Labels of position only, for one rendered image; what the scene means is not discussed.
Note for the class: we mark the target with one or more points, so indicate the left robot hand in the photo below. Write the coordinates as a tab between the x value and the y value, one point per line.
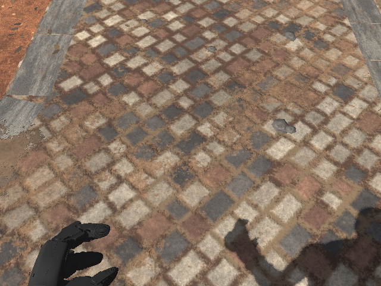
56	261

